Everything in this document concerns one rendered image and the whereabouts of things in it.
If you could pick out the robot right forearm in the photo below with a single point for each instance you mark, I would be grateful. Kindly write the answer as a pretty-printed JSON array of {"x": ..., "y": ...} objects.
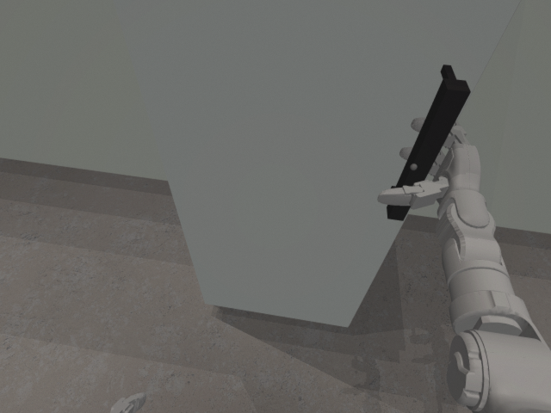
[{"x": 479, "y": 285}]

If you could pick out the robot right hand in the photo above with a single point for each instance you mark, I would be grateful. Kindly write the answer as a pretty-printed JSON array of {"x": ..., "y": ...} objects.
[{"x": 460, "y": 170}]

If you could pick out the handle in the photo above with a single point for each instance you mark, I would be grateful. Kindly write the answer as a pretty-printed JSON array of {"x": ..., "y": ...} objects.
[{"x": 448, "y": 103}]

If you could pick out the robot right upper arm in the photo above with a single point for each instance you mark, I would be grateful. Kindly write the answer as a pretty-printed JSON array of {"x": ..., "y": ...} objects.
[{"x": 498, "y": 373}]

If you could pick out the robot left hand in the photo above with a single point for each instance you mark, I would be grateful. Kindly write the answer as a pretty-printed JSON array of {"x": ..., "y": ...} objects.
[{"x": 129, "y": 405}]

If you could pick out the fridge door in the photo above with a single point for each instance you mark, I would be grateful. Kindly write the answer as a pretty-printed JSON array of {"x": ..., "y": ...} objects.
[{"x": 279, "y": 122}]

